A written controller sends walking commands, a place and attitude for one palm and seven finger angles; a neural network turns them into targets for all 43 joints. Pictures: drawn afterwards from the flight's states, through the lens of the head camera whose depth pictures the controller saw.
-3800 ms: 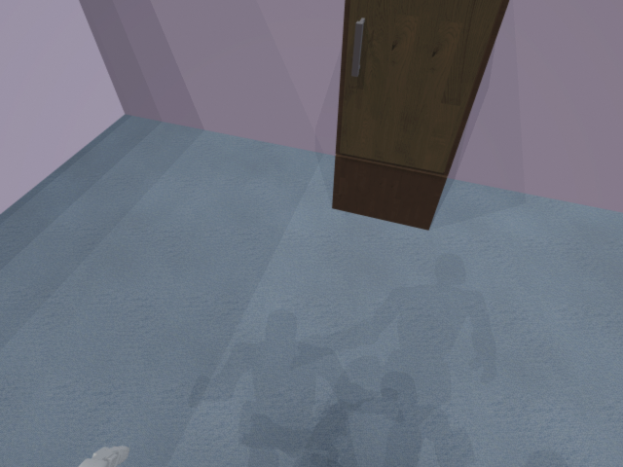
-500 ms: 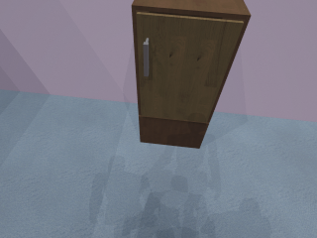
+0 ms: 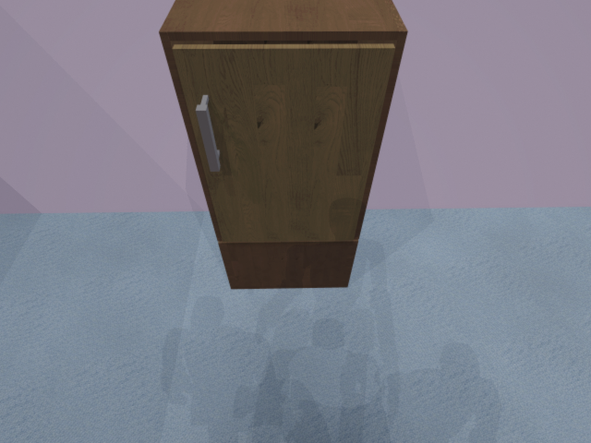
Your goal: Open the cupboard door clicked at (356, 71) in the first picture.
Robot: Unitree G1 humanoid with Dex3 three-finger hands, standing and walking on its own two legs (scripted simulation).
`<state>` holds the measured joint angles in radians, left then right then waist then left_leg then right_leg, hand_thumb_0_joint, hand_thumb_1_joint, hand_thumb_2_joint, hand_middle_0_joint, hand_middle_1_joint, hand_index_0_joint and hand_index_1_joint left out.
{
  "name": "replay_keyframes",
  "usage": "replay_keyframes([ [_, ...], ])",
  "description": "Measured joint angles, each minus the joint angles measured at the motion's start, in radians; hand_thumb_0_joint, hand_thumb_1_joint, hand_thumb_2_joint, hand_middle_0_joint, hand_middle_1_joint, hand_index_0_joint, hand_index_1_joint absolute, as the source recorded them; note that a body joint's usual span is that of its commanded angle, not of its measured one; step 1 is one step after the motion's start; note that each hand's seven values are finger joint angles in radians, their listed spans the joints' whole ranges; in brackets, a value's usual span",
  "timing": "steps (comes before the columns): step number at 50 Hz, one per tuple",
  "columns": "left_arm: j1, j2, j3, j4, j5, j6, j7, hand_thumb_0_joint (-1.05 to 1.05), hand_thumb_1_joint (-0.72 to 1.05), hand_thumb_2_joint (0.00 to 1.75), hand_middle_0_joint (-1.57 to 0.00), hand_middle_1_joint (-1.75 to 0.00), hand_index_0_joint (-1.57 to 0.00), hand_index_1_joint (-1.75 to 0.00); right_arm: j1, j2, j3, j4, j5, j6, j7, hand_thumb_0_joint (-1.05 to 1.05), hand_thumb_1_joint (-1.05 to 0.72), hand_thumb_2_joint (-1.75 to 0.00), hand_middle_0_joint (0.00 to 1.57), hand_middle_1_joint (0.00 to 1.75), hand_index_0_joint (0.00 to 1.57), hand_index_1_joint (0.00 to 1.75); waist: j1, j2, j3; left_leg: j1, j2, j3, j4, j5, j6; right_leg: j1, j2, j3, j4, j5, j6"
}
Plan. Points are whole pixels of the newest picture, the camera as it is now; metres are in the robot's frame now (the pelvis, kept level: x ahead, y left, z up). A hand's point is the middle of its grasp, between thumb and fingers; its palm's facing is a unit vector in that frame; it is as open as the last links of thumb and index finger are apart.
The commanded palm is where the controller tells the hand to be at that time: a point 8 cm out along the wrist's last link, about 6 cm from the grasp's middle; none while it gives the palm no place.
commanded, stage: take the last steps up to it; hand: left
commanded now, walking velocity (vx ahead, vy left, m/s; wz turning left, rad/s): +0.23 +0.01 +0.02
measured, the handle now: (210, 134) +0.69 +0.20 +0.00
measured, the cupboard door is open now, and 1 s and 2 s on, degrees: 0 0 0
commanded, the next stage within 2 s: come to a stop and stand still in 0.24 s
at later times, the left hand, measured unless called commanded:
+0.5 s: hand out of the picture +0.15 +0.20 -0.17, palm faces +0.05 -0.98 -0.17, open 7.3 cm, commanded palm none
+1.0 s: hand (174, 426) +0.18 +0.20 -0.16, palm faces +0.08 -0.97 -0.23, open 7.3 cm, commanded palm none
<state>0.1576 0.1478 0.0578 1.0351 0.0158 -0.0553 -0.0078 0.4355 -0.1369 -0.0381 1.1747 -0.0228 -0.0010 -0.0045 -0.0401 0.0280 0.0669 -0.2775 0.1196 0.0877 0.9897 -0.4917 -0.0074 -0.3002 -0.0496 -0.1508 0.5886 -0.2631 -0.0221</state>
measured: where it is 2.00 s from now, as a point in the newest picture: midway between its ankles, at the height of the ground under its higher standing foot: outside the picture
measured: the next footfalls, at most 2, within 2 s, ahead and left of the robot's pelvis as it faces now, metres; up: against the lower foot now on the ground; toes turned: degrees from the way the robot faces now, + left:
left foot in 0.24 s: +0.17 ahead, +0.13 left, +0.00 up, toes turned +10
right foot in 0.62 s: +0.23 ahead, -0.12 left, +0.00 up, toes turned -6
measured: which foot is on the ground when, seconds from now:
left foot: up 0.00-0.22, down 0.24-0.64, up 0.66-1.00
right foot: down 0.00-0.26, up 0.28-0.60, down 0.62-1.00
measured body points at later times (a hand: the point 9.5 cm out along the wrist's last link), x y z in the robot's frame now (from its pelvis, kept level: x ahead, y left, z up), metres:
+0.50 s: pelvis +0.14 +0.02 +0.02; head +0.16 +0.04 +0.47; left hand +0.15 +0.25 -0.15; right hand +0.16 -0.20 -0.13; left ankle +0.13 +0.12 -0.73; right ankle +0.15 -0.11 -0.69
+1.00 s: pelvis +0.12 +0.01 +0.01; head +0.14 +0.00 +0.46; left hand +0.17 +0.25 -0.14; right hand +0.20 -0.24 -0.14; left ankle +0.08 +0.14 -0.71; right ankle +0.19 -0.12 -0.73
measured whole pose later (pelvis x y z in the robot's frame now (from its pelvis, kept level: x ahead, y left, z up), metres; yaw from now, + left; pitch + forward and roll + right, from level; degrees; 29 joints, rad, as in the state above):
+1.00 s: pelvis +0.12 +0.01 +0.01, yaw +1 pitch -1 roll +1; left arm 0.17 0.18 0.05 1.00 0.04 0.02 0.02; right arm 0.16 -0.21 -0.05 1.01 -0.02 0.03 -0.01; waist 0.03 -0.01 0.06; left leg -0.25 0.03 0.04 0.68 -0.41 -0.03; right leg -0.34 -0.08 -0.10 0.50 -0.15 0.00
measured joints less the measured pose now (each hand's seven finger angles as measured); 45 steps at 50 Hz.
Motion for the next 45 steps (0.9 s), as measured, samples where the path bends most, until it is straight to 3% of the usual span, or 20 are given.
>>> replay_keyframes([
  [2,0.021,0.006,0.007,-0.001,0.002,-0.003,0.018,-0.01,0.94,0.89,-0.2,-0.3,-0.21,-0.3,-0.035,-0.009,-0.008,-0.014,-0.004,0.006,0.003,0.01,-0.91,-0.9,0.2,0.3,0.2,0.3,0.012,0.003,-0.012,-0.09,0.0,-0.006,0.092,0.05,0.004,0.039,0.008,-0.007,-0.047,-0.001,0.004],
  [4,0.049,0.015,0.003,0.012,0.009,0.001,0.024,-0.02,0.94,0.89,-0.2,-0.3,-0.21,-0.3,-0.076,-0.017,-0.013,-0.044,-0.007,0.003,0.004,0.01,-0.91,-0.9,0.2,0.3,0.19,0.3,0.013,0.0,-0.026,-0.147,0.005,0.006,0.066,0.09,-0.003,0.073,0.012,-0.009,-0.094,0.01,0.007],
  [8,0.099,0.023,-0.009,0.048,0.016,0.014,0.019,-0.01,0.93,0.89,-0.2,-0.3,-0.21,-0.3,-0.157,-0.027,-0.016,-0.111,-0.005,-0.015,0.011,0.01,-0.91,-0.9,0.2,0.3,0.19,0.29,0.02,-0.012,-0.04,-0.17,0.003,0.028,-0.136,0.147,-0.011,0.127,0.012,-0.008,-0.141,0.002,0.018],
  [11,0.133,0.023,-0.012,0.069,0.014,0.025,0.012,0.0,0.92,0.89,-0.2,-0.3,-0.21,-0.3,-0.199,-0.037,-0.014,-0.142,-0.005,-0.032,0.012,0.01,-0.92,-0.9,0.2,0.3,0.19,0.29,0.034,-0.022,-0.042,-0.118,-0.009,0.044,-0.306,0.213,-0.012,0.155,0.007,-0.005,-0.116,-0.041,0.037],
  [12,0.147,0.022,-0.013,0.074,0.012,0.029,0.01,0.0,0.92,0.89,-0.2,-0.3,-0.21,-0.3,-0.205,-0.042,-0.012,-0.15,-0.005,-0.04,0.013,0.01,-0.93,-0.9,0.2,0.3,0.19,0.29,0.039,-0.022,-0.045,-0.087,-0.013,0.049,-0.366,0.233,-0.014,0.158,0.007,-0.004,-0.089,-0.066,0.044],
  [13,0.158,0.023,-0.013,0.078,0.01,0.036,0.008,0.0,0.92,0.89,-0.2,-0.3,-0.2,-0.3,-0.211,-0.043,-0.011,-0.154,-0.007,-0.05,0.012,0.01,-0.93,-0.9,0.2,0.3,0.19,0.29,0.042,-0.032,-0.046,-0.073,-0.021,0.057,-0.38,0.261,0.009,0.151,-0.003,0.001,-0.046,-0.1,0.045],
  [16,0.164,0.027,-0.011,0.09,0.01,0.061,0.007,0.0,0.91,0.89,-0.2,-0.3,-0.2,-0.3,-0.218,-0.03,0.0,-0.164,-0.014,-0.063,0.002,0.01,-0.92,-0.9,0.2,0.3,0.19,0.29,0.047,-0.059,-0.046,-0.049,-0.039,0.082,-0.359,0.21,0.05,0.047,-0.006,0.054,0.241,-0.229,0.024],
  [19,0.143,0.028,-0.01,0.087,0.013,0.06,0.002,0.01,0.91,0.89,-0.2,-0.3,-0.2,-0.3,-0.203,-0.012,0.009,-0.157,-0.011,-0.068,-0.017,0.0,-0.93,-0.9,0.2,0.3,0.19,0.3,0.045,-0.069,-0.038,0.013,-0.06,0.091,-0.449,0.228,0.049,-0.066,-0.011,0.074,0.445,-0.172,0.024],
  [21,0.122,0.025,-0.013,0.076,0.008,0.057,0.007,0.01,0.91,0.89,-0.2,-0.3,-0.2,-0.3,-0.192,-0.01,0.014,-0.139,-0.006,-0.066,-0.03,0.0,-0.94,-0.9,0.2,0.3,0.2,0.3,0.047,-0.072,-0.029,0.055,-0.075,0.092,-0.517,0.252,0.051,-0.099,-0.021,0.083,0.422,-0.122,0.039],
  [25,0.079,0.024,-0.019,0.055,0.004,0.069,0.029,0.01,0.92,0.89,-0.2,-0.3,-0.2,-0.3,-0.185,0.0,0.025,-0.099,0.0,-0.042,-0.035,0.0,-0.94,-0.9,0.2,0.3,0.2,0.3,0.044,-0.067,-0.004,0.107,-0.083,0.082,-0.577,0.267,0.041,-0.088,-0.026,0.094,0.223,-0.077,0.058],
  [28,0.06,0.032,-0.019,0.039,0.005,0.079,0.031,0.01,0.93,0.89,-0.2,-0.3,-0.2,-0.3,-0.189,0.011,0.016,-0.083,0.001,-0.017,-0.033,0.01,-0.93,-0.9,0.21,0.3,0.2,0.3,0.038,-0.06,0.014,0.119,-0.077,0.081,-0.556,0.243,0.025,-0.059,-0.025,0.088,0.104,-0.056,0.055],
  [31,0.054,0.04,-0.014,0.02,0.008,0.078,0.031,0.01,0.92,0.89,-0.2,-0.3,-0.2,-0.3,-0.19,0.015,0.003,-0.081,0.002,0.003,-0.028,0.01,-0.93,-0.9,0.21,0.3,0.2,0.3,0.037,-0.057,0.026,0.107,-0.073,0.086,-0.489,0.198,0.003,-0.015,-0.027,0.08,-0.007,0.073,0.045],
  [32,0.052,0.039,-0.013,0.017,0.011,0.073,0.033,0.01,0.92,0.89,-0.2,-0.3,-0.2,-0.3,-0.193,0.011,-0.002,-0.082,0.004,0.01,-0.025,0.01,-0.92,-0.9,0.21,0.3,0.2,0.3,0.038,-0.047,0.028,0.093,-0.064,0.086,-0.453,0.176,-0.006,-0.013,-0.021,0.077,-0.009,0.064,0.034],
  [34,0.041,0.025,-0.017,0.013,0.013,0.068,0.033,0.01,0.92,0.89,-0.2,-0.3,-0.2,-0.3,-0.205,-0.006,-0.013,-0.091,0.01,0.026,-0.021,0.01,-0.92,-0.9,0.21,0.3,0.2,0.3,0.027,-0.012,0.035,0.041,-0.059,0.045,-0.338,0.084,-0.011,-0.025,-0.009,0.061,0.021,0.014,0.008],
  [36,0.029,0.012,-0.022,0.004,0.014,0.065,0.035,0.01,0.91,0.89,-0.2,-0.3,-0.2,-0.3,-0.219,-0.022,-0.022,-0.1,0.012,0.044,-0.022,0.01,-0.92,-0.9,0.21,0.3,0.2,0.3,0.027,0.003,0.037,-0.026,-0.083,-0.008,-0.167,-0.011,-0.011,-0.029,-0.01,0.053,0.018,0.002,-0.007],
  [40,0.007,-0.007,-0.02,-0.018,0.015,0.067,0.045,0.01,0.91,0.89,-0.2,-0.3,-0.21,-0.3,-0.244,-0.05,-0.029,-0.116,0.009,0.055,-0.017,0.01,-0.92,-0.9,0.2,0.3,0.2,0.3,0.039,0.013,0.036,-0.105,-0.11,-0.058,0.054,-0.005,-0.027,-0.025,-0.015,0.046,-0.027,0.038,-0.01],
  [45,-0.001,0.001,-0.015,-0.04,0.02,0.068,0.041,0.01,0.91,0.89,-0.2,-0.3,-0.21,-0.3,-0.266,-0.069,-0.027,-0.143,0.005,0.057,-0.007,0.01,-0.91,-0.9,0.2,0.3,0.19,0.29,0.058,-0.006,0.023,-0.082,-0.103,-0.065,-0.03,0.019,-0.039,-0.027,-0.028,0.045,-0.072,0.081,-0.003],
])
